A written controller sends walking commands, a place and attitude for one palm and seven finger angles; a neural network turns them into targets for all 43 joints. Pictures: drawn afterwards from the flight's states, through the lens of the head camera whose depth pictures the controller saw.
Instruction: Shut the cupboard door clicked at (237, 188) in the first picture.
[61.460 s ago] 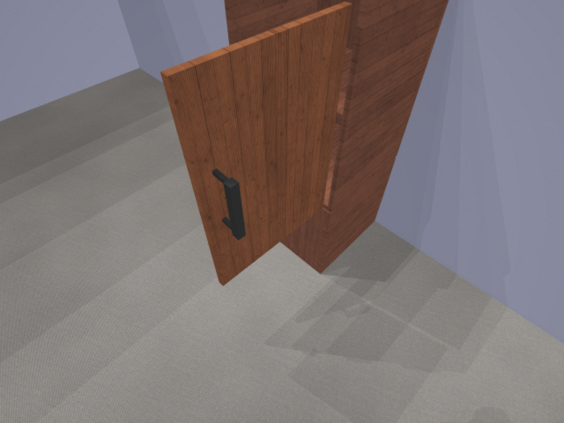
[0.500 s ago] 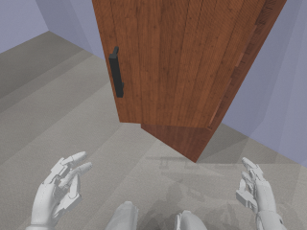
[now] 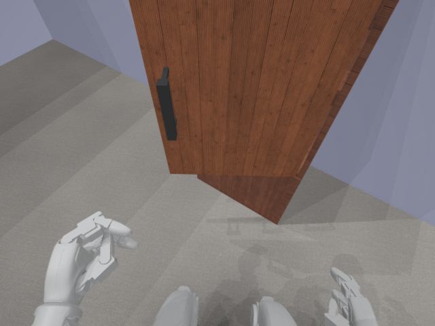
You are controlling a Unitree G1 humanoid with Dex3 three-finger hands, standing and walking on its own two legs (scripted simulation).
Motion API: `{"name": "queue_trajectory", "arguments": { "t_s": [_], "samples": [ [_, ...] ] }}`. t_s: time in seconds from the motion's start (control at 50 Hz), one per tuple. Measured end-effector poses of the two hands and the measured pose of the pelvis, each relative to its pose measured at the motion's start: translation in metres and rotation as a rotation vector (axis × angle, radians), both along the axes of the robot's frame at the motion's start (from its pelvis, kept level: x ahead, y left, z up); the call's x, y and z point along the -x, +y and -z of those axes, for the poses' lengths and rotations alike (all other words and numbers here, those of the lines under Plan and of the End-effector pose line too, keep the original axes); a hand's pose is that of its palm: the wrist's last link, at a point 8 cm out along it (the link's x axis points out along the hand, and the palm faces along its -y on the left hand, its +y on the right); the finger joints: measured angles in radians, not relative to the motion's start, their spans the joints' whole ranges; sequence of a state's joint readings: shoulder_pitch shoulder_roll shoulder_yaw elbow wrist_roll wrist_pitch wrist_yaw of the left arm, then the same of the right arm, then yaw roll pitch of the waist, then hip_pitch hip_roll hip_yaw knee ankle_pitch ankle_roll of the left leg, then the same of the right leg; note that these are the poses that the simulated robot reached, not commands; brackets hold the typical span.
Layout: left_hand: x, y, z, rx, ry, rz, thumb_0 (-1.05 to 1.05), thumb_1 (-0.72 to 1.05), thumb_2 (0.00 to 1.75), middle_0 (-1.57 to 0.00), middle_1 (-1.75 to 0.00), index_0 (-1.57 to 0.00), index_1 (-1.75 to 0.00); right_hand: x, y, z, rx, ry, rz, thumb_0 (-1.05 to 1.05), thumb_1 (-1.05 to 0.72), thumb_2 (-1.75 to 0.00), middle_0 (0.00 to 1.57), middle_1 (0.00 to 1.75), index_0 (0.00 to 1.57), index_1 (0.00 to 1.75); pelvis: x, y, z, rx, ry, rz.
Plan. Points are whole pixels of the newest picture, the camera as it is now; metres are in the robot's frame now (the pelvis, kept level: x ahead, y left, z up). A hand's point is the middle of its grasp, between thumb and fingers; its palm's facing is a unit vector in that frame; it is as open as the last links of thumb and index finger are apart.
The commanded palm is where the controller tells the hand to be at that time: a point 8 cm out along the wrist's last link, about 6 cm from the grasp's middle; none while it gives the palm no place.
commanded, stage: raise the hand and make a fist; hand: left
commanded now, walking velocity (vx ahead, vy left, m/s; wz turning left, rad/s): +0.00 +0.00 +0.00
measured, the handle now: (169, 106) +0.53 +0.15 +0.07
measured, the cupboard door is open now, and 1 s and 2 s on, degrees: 32 32 32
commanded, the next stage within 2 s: bring the fist close to the handle in 1.00 s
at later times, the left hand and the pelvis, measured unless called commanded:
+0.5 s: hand (110, 243) +0.23 +0.19 +0.07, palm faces +0.05 -1.00 -0.04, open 3.1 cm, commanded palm +0.21 +0.24 +0.07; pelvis +0.02 +0.00 +0.01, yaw +1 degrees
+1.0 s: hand (119, 240) +0.24 +0.17 +0.07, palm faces +0.05 -1.00 -0.04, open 3.1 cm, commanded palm +0.21 +0.23 +0.07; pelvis +0.01 -0.02 +0.01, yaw +0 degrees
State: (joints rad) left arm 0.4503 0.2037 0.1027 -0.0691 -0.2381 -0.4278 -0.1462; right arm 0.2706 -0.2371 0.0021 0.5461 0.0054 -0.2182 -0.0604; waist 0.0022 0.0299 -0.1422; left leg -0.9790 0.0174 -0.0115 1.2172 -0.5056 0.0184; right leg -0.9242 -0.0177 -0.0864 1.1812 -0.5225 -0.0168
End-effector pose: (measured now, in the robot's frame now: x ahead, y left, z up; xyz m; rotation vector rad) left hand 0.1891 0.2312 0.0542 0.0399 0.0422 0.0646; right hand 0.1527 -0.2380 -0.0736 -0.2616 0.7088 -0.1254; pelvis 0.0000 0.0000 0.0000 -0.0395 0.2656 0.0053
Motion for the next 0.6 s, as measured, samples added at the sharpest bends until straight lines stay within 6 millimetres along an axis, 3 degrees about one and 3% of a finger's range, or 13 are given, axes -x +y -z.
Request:
{"name": "queue_trajectory", "arguments": {
  "t_s": [0.12,0.3,0.44,0.6],
  "samples": [
    [-0.003,0.001,-0.001,0.008,-0.003,0.011,0.01,0.9,0.9,-0.98,-1.15,-0.98,-1.15,-0.025,0.0,-0.013,0.025,-0.053,-0.018,0.01,-0.9,-0.9,0.2,0.3,0.2,0.3,-0.004,0.002,-0.001,0.004,0.0,-0.003],
    [-0.01,0.007,-0.01,0.005,-0.011,-0.002,0.01,0.9,0.9,-1.14,-1.33,-1.14,-1.33,-0.053,0.017,-0.026,-0.01,-0.1,-0.067,0.01,-0.9,-0.9,0.2,0.3,0.2,0.3,-0.012,0.0,-0.006,0.009,-0.006,-0.01],
    [-0.018,0.007,-0.013,0.004,-0.006,0.01,0.01,0.9,0.9,-1.24,-1.44,-1.25,-1.44,-0.051,0.02,-0.023,-0.029,-0.075,-0.075,0.01,-0.9,-0.9,0.2,0.3,0.2,0.3,-0.016,-0.003,-0.009,0.009,-0.01,-0.012],
    [-0.027,0.006,-0.02,-0.006,-0.013,0.017,0.01,0.9,0.9,-1.29,-1.49,-1.29,-1.49,-0.035,0.006,-0.017,-0.025,-0.027,-0.042,0.01,-0.9,-0.9,0.2,0.3,0.2,0.3,-0.017,-0.006,-0.012,0.002,-0.016,-0.009]
  ]
}}
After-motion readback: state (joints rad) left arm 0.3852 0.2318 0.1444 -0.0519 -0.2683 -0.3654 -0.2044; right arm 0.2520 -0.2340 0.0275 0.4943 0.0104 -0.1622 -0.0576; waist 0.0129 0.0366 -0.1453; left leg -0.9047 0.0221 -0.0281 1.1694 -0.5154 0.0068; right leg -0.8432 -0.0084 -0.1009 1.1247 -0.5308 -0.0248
